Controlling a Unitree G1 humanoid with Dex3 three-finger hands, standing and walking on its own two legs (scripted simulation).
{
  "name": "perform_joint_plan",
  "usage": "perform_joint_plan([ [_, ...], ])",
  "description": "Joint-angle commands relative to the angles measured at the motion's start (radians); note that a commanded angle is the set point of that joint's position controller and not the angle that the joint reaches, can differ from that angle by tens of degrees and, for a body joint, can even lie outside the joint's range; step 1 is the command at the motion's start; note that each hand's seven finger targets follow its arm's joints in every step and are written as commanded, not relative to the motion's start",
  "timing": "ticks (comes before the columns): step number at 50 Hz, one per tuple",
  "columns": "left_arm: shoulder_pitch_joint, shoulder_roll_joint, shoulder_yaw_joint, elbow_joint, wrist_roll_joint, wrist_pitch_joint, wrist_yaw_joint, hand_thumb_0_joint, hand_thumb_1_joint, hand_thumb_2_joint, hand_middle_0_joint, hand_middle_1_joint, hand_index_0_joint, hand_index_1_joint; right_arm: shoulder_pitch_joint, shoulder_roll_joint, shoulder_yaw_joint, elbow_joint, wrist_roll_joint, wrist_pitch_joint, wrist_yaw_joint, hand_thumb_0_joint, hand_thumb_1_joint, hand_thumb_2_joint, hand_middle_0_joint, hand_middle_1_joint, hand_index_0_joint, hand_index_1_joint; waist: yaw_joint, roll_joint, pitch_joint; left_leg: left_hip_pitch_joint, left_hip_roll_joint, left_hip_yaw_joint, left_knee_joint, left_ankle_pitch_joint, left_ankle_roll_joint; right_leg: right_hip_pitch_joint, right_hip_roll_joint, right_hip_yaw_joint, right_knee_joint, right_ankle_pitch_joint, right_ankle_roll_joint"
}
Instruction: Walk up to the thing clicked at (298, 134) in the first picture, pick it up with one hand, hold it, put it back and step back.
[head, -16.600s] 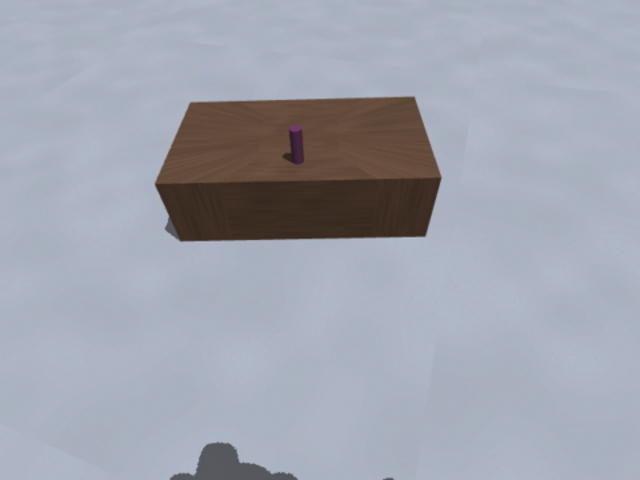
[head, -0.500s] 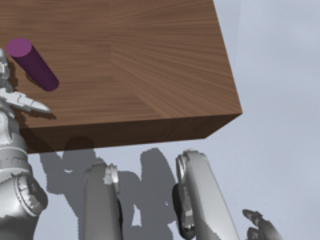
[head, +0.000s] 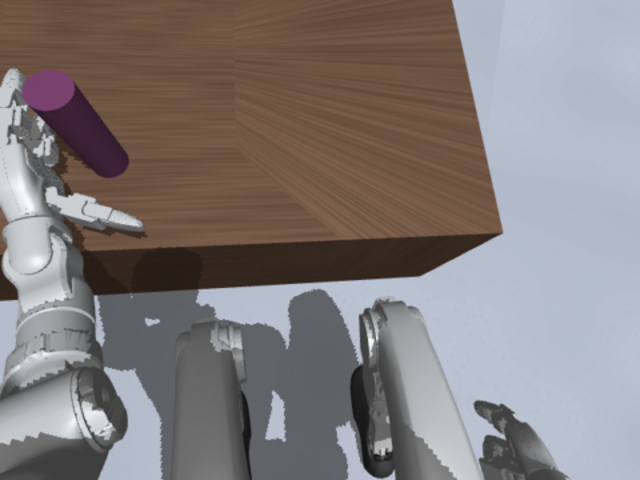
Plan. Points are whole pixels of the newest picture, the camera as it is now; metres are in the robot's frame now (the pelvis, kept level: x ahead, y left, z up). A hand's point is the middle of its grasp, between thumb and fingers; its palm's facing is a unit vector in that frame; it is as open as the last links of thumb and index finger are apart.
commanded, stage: close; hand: left
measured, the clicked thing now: (84, 131) +0.53 +0.26 -0.02
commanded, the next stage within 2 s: settle in 0.78 s
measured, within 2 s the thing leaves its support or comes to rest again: leaves its support in 1.18 s
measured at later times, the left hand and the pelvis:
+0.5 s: hand (91, 160) +0.50 +0.25 -0.03, palm faces +0.23 -0.97 -0.02, open 12.2 cm; pelvis -0.01 +0.00 -0.02, yaw +0 degrees
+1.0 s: hand (101, 150) +0.51 +0.24 -0.03, palm faces +0.22 -0.98 -0.03, open 7.0 cm; pelvis -0.01 +0.00 -0.03, yaw +0 degrees
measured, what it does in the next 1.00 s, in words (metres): stands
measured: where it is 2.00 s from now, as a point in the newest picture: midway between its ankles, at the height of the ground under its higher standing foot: (306, 451)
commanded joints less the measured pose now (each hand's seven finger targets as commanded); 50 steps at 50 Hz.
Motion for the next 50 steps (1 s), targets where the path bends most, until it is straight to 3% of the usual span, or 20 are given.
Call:
perform_joint_plan([
  [1,-0.342,0.250,0.021,-0.215,-0.003,-0.095,-0.003,0.000,-0.493,0.147,-0.331,-0.276,-0.348,-0.258,0.176,-0.202,-0.074,-0.027,-0.007,-0.007,-0.012,0.000,-0.922,-0.897,0.200,0.299,0.200,0.299,-0.011,0.157,-0.666,0.418,-0.017,0.067,-0.223,0.259,0.058,0.373,0.017,-0.057,-0.194,0.273,-0.076],
  [6,-0.431,0.285,0.005,-0.225,0.003,-0.105,-0.007,0.000,-0.463,0.208,-0.412,-0.348,-0.425,-0.333,0.174,-0.200,-0.073,-0.025,-0.012,-0.004,-0.016,0.000,-0.926,-0.898,0.200,0.299,0.200,0.299,-0.012,0.196,-0.685,0.432,-0.017,0.083,-0.225,0.164,0.057,0.359,0.021,-0.050,-0.214,0.193,-0.076],
  [10,-0.395,0.276,0.003,-0.149,0.003,-0.083,-0.017,0.000,-0.405,0.257,-0.484,-0.418,-0.501,-0.400,0.178,-0.210,-0.074,-0.024,-0.009,0.000,-0.022,0.000,-0.923,-0.896,0.200,0.299,0.200,0.299,-0.021,0.177,-0.629,0.400,-0.018,0.078,-0.231,0.121,0.058,0.324,0.019,-0.058,-0.217,0.151,-0.075],
  [13,-0.360,0.281,0.022,-0.107,0.000,-0.069,-0.020,0.000,-0.351,0.305,-0.551,-0.476,-0.569,-0.456,0.182,-0.216,-0.069,-0.030,-0.004,0.005,-0.022,0.000,-0.924,-0.896,0.200,0.299,0.200,0.299,-0.008,0.176,-0.626,0.402,-0.019,0.073,-0.228,0.158,0.057,0.315,0.016,-0.064,-0.197,0.180,-0.078],
  [14,-0.362,0.262,0.010,-0.121,-0.002,-0.067,-0.021,0.000,-0.323,0.321,-0.563,-0.493,-0.582,-0.472,0.187,-0.216,-0.070,-0.032,-0.003,0.005,-0.019,0.000,-0.917,-0.894,0.200,0.299,0.200,0.299,-0.017,0.180,-0.633,0.416,-0.016,0.066,-0.228,0.182,0.052,0.304,0.015,-0.071,-0.183,0.198,-0.079],
  [20,-0.405,0.281,0.031,-0.135,0.001,-0.076,-0.001,0.000,-0.206,0.421,-0.695,-0.612,-0.718,-0.588,0.190,-0.219,-0.071,-0.033,-0.003,0.008,-0.019,0.000,-0.915,-0.892,0.200,0.299,0.200,0.299,-0.021,0.165,-0.620,0.380,-0.020,0.069,-0.213,0.153,0.058,0.303,0.014,-0.067,-0.182,0.188,-0.076],
  [21,-0.418,0.293,0.026,-0.167,0.003,-0.081,0.002,0.000,-0.170,0.445,-0.719,-0.634,-0.739,-0.611,0.191,-0.217,-0.069,-0.034,-0.005,0.008,-0.019,0.000,-0.912,-0.892,0.200,0.299,0.200,0.299,-0.018,0.171,-0.650,0.389,-0.020,0.071,-0.215,0.168,0.058,0.326,0.015,-0.066,-0.182,0.197,-0.075],
  [25,-0.429,0.289,0.003,-0.127,0.022,-0.081,0.015,0.000,-0.013,0.579,-0.855,-0.769,-0.874,-0.747,0.193,-0.215,-0.070,-0.031,-0.006,0.009,-0.019,0.000,-0.908,-0.891,0.200,0.299,0.200,0.299,-0.030,0.156,-0.622,0.364,-0.021,0.078,-0.212,0.127,0.062,0.321,0.019,-0.062,-0.197,0.160,-0.073],
  [28,-0.412,0.271,0.003,-0.106,0.024,-0.081,0.013,0.000,0.076,0.637,-0.898,-0.813,-0.917,-0.792,0.205,-0.220,-0.070,-0.019,-0.010,0.012,-0.016,0.000,-0.901,-0.890,0.200,0.299,0.200,0.299,-0.031,0.189,-0.623,0.407,-0.016,0.064,-0.211,0.172,0.053,0.278,0.015,-0.072,-0.166,0.193,-0.078],
  [29,-0.429,0.247,-0.021,-0.104,0.023,-0.080,0.009,0.000,0.117,0.669,-0.934,-0.849,-0.952,-0.828,0.199,-0.219,-0.069,-0.028,-0.009,0.011,-0.014,0.000,-0.901,-0.890,0.200,0.299,0.200,0.299,-0.040,0.189,-0.622,0.407,-0.017,0.060,-0.213,0.166,0.052,0.271,0.017,-0.074,-0.167,0.186,-0.079],
  [31,-0.402,0.276,0.004,-0.084,0.027,-0.074,0.008,0.000,0.193,0.732,-0.995,-0.907,-1.013,-0.886,0.207,-0.224,-0.070,-0.018,-0.011,0.015,-0.014,0.000,-0.896,-0.889,0.200,0.299,0.200,0.299,-0.027,0.195,-0.609,0.402,-0.017,0.063,-0.212,0.174,0.051,0.271,0.015,-0.073,-0.164,0.193,-0.078],
  [33,-0.398,0.250,-0.011,-0.073,0.023,-0.071,0.008,0.000,0.257,0.796,-1.058,-0.970,-1.074,-0.951,0.195,-0.223,-0.069,-0.034,-0.011,0.015,-0.011,0.000,-0.894,-0.889,0.200,0.299,0.200,0.299,-0.032,0.172,-0.614,0.386,-0.018,0.069,-0.198,0.179,0.054,0.281,0.018,-0.074,-0.163,0.196,-0.077],
  [37,-0.389,0.279,0.013,-0.084,0.023,-0.075,0.015,0.000,0.384,0.880,-1.150,-1.058,-1.168,-1.037,0.205,-0.222,-0.069,-0.026,-0.011,0.019,-0.008,0.000,-0.889,-0.887,0.200,0.299,0.200,0.299,-0.019,0.162,-0.626,0.361,-0.021,0.080,-0.189,0.175,0.058,0.316,0.018,-0.069,-0.167,0.195,-0.074],
  [39,-0.375,0.260,0.017,-0.079,0.019,-0.078,0.012,0.000,0.458,0.911,-1.184,-1.085,-1.201,-1.063,0.207,-0.223,-0.069,-0.023,-0.012,0.020,-0.006,0.000,-0.885,-0.885,0.200,0.299,0.200,0.299,-0.025,0.153,-0.621,0.356,-0.021,0.075,-0.183,0.194,0.057,0.307,0.018,-0.073,-0.154,0.213,-0.074],
  [40,-0.389,0.276,0.023,-0.082,0.019,-0.081,0.012,0.000,0.481,0.991,-1.245,-1.165,-1.260,-1.143,0.205,-0.224,-0.067,-0.023,-0.011,0.022,-0.006,0.000,-0.889,-0.888,0.200,0.299,0.200,0.299,-0.029,0.155,-0.614,0.350,-0.020,0.071,-0.185,0.188,0.057,0.294,0.016,-0.074,-0.149,0.207,-0.076],
  [41,-0.406,0.256,0.005,-0.080,0.020,-0.080,0.011,0.000,0.488,1.031,-1.278,-1.204,-1.294,-1.186,0.205,-0.224,-0.068,-0.026,-0.012,0.021,-0.005,0.000,-0.888,-0.888,0.200,0.299,0.199,0.299,-0.033,0.160,-0.612,0.358,-0.019,0.067,-0.184,0.192,0.055,0.282,0.016,-0.076,-0.142,0.211,-0.077],
  [44,-0.387,0.255,0.012,-0.026,0.018,-0.077,0.004,0.000,0.483,1.096,-1.320,-1.271,-1.339,-1.253,0.202,-0.223,-0.067,-0.024,-0.013,0.023,-0.007,0.000,-0.886,-0.888,0.200,0.299,0.199,0.299,-0.043,0.123,-0.583,0.305,-0.020,0.076,-0.158,0.178,0.063,0.287,0.018,-0.071,-0.148,0.206,-0.071],
  [46,-0.395,0.277,0.013,-0.043,0.024,-0.079,0.001,0.000,0.496,1.144,-1.286,-1.298,-1.297,-1.291,0.190,-0.223,-0.066,-0.032,-0.015,0.023,-0.004,0.000,-0.897,-0.893,0.201,0.300,0.201,0.300,-0.027,0.138,-0.581,0.294,-0.021,0.083,-0.161,0.153,0.063,0.289,0.018,-0.068,-0.150,0.184,-0.071],
  [49,-0.390,0.290,0.022,-0.077,0.032,-0.069,0.000,0.000,0.508,1.185,-1.315,-1.340,-1.327,-1.333,0.213,-0.227,-0.076,-0.031,-0.015,0.031,-0.004,0.000,-0.893,-0.893,0.201,0.300,0.200,0.300,-0.016,0.150,-0.651,0.342,-0.020,0.087,-0.172,0.168,0.060,0.330,0.017,-0.068,-0.158,0.196,-0.071],
  [50,-0.408,0.289,0.007,-0.098,0.033,-0.063,-0.003,0.000,0.492,1.190,-1.323,-1.351,-1.336,-1.343,0.215,-0.227,-0.076,-0.036,-0.016,0.034,-0.005,0.000,-0.891,-0.892,0.201,0.300,0.200,0.300,-0.018,0.161,-0.683,0.353,-0.022,0.091,-0.170,0.178,0.060,0.355,0.018,-0.062,-0.162,0.208,-0.071],
])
